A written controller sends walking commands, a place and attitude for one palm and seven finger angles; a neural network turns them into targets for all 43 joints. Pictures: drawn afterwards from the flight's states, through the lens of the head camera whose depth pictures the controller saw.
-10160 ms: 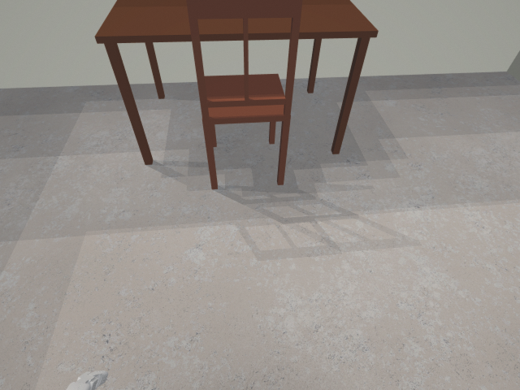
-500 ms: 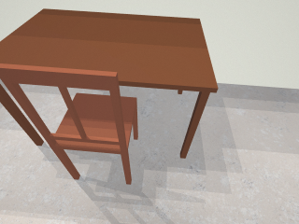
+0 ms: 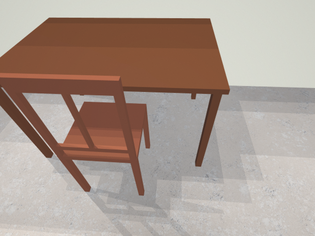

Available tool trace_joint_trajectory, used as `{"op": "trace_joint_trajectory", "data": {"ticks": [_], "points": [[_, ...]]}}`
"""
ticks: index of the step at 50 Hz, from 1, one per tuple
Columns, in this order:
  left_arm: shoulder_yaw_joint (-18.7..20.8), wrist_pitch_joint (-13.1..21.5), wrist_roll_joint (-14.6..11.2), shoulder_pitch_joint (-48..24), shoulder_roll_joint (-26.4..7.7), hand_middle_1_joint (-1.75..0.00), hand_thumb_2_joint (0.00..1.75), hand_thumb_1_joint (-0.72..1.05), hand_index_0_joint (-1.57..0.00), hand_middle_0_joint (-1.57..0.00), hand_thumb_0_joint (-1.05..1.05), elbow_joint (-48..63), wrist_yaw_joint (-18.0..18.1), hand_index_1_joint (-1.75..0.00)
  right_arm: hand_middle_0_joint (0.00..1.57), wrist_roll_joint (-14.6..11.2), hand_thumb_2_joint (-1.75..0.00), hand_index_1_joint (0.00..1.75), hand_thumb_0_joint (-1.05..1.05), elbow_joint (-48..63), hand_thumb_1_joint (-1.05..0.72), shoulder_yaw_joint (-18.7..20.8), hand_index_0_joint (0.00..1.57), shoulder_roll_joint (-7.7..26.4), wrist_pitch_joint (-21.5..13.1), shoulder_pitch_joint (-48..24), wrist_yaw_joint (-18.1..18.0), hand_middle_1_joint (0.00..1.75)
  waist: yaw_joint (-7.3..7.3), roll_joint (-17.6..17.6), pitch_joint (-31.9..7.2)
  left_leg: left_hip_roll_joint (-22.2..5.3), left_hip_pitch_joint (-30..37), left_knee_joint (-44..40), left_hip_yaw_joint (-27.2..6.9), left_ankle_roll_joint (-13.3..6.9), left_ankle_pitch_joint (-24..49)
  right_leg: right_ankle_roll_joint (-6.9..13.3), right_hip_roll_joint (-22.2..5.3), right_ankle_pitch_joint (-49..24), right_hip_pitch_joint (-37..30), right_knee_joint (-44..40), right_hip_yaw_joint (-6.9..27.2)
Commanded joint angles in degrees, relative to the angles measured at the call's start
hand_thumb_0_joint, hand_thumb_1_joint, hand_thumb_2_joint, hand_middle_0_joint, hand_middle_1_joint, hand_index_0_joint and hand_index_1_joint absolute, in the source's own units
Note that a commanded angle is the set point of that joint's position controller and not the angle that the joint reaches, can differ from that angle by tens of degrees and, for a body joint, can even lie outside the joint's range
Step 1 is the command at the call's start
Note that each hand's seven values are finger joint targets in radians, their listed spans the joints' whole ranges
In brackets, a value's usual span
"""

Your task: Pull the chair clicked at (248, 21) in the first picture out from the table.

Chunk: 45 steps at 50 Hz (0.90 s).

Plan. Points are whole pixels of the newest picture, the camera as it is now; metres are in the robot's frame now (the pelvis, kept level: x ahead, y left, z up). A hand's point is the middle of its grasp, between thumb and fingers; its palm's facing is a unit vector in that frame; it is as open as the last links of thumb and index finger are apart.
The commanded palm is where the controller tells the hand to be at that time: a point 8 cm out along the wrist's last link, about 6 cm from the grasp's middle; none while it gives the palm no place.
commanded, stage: look again from close up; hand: left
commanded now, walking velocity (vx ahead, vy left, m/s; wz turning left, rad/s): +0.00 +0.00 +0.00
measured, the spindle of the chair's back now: (80, 123) +0.51 +0.34 -0.08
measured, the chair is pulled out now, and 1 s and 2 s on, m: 0.00 0.00 0.00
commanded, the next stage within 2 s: shuffle to correct the standing spot in 0.74 s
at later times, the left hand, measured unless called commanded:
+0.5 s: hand out of the picture +0.00 +0.13 -0.17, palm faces +0.04 -0.98 -0.19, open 7.3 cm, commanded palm none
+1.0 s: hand out of the picture +0.01 +0.13 -0.18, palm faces +0.08 -0.98 -0.16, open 7.4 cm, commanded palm none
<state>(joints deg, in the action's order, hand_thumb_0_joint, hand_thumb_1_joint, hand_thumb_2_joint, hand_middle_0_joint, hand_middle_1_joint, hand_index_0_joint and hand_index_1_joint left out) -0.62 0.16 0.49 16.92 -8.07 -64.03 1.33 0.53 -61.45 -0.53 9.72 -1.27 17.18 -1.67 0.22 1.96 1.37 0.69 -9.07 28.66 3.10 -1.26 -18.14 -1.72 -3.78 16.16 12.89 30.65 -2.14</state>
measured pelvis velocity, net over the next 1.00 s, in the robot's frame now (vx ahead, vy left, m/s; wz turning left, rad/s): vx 0.02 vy -0.04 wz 0.02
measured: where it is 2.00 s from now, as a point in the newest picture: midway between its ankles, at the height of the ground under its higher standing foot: outside the picture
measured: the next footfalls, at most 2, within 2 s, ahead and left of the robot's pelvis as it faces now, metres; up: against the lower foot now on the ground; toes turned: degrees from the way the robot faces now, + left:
left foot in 1.58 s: +0.12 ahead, +0.11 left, +0.00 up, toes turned +7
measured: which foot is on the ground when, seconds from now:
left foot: down 0.00-1.00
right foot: down 0.00-1.00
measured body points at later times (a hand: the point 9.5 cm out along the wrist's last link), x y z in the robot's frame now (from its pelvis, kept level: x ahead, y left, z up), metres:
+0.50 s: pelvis +0.01 -0.03 +0.00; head +0.02 -0.04 +0.45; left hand +0.00 +0.19 -0.16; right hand +0.00 -0.24 -0.16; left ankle -0.03 +0.10 -0.73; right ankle +0.00 -0.14 -0.74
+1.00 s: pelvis +0.02 -0.04 +0.00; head +0.03 -0.04 +0.45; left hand +0.00 +0.18 -0.16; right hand +0.01 -0.25 -0.17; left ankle -0.03 +0.10 -0.73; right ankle +0.00 -0.14 -0.74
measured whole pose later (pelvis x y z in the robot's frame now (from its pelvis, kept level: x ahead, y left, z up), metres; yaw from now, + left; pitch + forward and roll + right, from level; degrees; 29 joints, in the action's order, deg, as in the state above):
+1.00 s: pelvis +0.02 -0.04 +0.00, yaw +1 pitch -1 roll +0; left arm 1.0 0.4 0.9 17.6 -7.9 -63.4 0.6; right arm 1.0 -64.7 -0.3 7.4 -0.5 18.4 -1.4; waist 0.8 0.3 1.2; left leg -2.6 -9.6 30.8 0.5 0.8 -20.8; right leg 1.6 -0.6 18.9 12.0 31.3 -5.0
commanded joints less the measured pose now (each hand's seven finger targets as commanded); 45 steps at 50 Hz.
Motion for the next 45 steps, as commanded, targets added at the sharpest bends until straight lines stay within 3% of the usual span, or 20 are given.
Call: {"op": "trace_joint_trajectory", "data": {"ticks": [1, 8, 13, 19, 35, 41, 43, 45], "points": [[1.3, 1.0, 0.2, 2.7, -5.8, -0.3, 0.9, 0.9, -0.2, -0.2, 0.0, 1.9, 0.5, -0.3, 0.2, 0.1, -0.9, 0.3, 0.0, 1.0, -0.9, 0.4, 0.2, 4.7, -1.1, 3.3, -0.3, 0.3, 0.01, -3.3, 3.3, -6.0, -4.7, -7.8, -5.4, -1.3, 8.4, 3.1, -2.2, -6.8, -0.7, -5.3, 3.3], [1.6, 1.4, 0.2, 2.8, -6.0, -0.3, 0.9, 0.9, -0.2, -0.2, 0.0, 2.0, 0.4, -0.3, 0.2, 0.2, -0.9, 0.3, 0.0, 0.0, -0.9, 0.5, 0.2, 4.1, -0.9, 3.0, -0.3, 0.3, -0.05, -3.4, 1.5, -5.7, -3.2, -6.1, -4.2, -0.8, 9.1, 3.6, -2.7, -9.5, -1.1, -6.0, 4.1], [1.7, 1.4, 0.2, 2.6, -6.0, -0.3, 0.9, 0.9, -0.2, -0.2, 0.0, 1.8, 0.4, -0.3, 0.2, 0.1, -0.9, 0.3, 0.0, -1.0, -0.9, 0.4, 0.2, 3.4, -0.9, 3.1, -0.4, 0.3, 0.0, -1.6, 1.7, -5.8, -3.2, -6.0, -3.9, -0.4, 10.7, 3.8, -2.7, -11.6, -1.8, -6.1, 3.9], [1.6, 1.4, 0.2, 2.9, -5.7, -0.3, 0.9, 0.9, -0.2, -0.2, 0.0, 1.5, 0.4, -0.3, 0.2, 0.2, -0.9, 0.3, 0.0, -1.5, -0.9, 0.4, 0.2, 2.7, -0.6, 3.4, -0.5, 0.3, 0.0, -3.7, 2.8, -5.7, -3.4, -5.9, -3.6, -0.1, 9.3, 4.0, -2.8, -10.3, -1.2, -7.5, 4.2], [1.9, 1.3, 0.1, 2.8, -5.2, -0.3, 0.9, 0.9, -0.2, -0.2, 0.0, 1.7, 0.4, -0.3, 0.2, 0.2, -0.9, 0.3, 0.0, -2.4, -0.9, 0.4, 0.2, 2.2, -0.7, 4.1, -0.6, 0.3, 0.23, -1.4, 1.5, -6.3, -2.7, -6.3, -3.9, 0.1, 12.5, 4.2, -2.3, -12.9, -2.9, -6.9, 3.3], [2.0, 1.3, 0.1, 2.9, -5.3, -0.3, 0.9, 0.9, -0.2, -0.2, 0.0, 1.5, 0.4, -0.3, 0.2, 0.2, -0.9, 0.3, 0.0, -2.7, -0.9, 0.4, 0.2, 2.1, -0.7, 4.2, -0.7, 0.3, 0.31, -2.3, 1.6, -6.4, -2.6, -6.3, -3.8, 0.2, 13.4, 4.2, -2.5, -14.2, -3.5, -6.8, 3.0], [2.1, 1.2, 0.3, 3.4, -5.1, -0.3, 0.9, 0.9, -0.2, -0.2, 0.0, 1.4, 0.4, -0.3, 0.2, 0.3, -0.9, 0.3, 0.0, -2.7, -0.9, 0.4, 0.2, 2.4, -0.6, 4.8, -0.7, 0.3, 0.37, -2.7, 1.6, -6.2, -2.6, -5.9, -3.6, -0.1, 9.8, 4.4, -2.2, -9.7, -3.5, -6.7, 3.0], [2.5, 1.0, 0.5, 3.8, -5.9, -0.3, 0.9, 0.9, -0.2, -0.2, 0.0, 1.5, 0.1, -0.3, 0.2, 0.6, -0.9, 0.3, 0.0, -2.9, -0.9, 0.6, 0.2, 2.3, -0.2, 5.0, -0.3, 0.3, 0.78, -3.4, 3.5, -4.9, -5.6, -4.6, -2.6, -0.4, 1.0, 5.3, -2.5, 3.4, -2.6, -8.1, 4.4]]}}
